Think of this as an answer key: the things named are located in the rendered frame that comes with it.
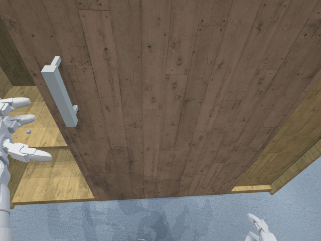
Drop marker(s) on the left robot forearm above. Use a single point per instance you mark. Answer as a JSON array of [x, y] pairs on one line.
[[6, 234]]

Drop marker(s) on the handle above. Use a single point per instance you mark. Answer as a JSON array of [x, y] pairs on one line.
[[59, 93]]

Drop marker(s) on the robot left hand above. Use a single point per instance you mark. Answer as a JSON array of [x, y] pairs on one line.
[[9, 126]]

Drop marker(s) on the robot right hand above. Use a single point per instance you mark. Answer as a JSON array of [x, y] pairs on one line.
[[261, 228]]

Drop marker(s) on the wardrobe door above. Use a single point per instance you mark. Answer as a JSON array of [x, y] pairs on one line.
[[300, 132], [175, 97]]

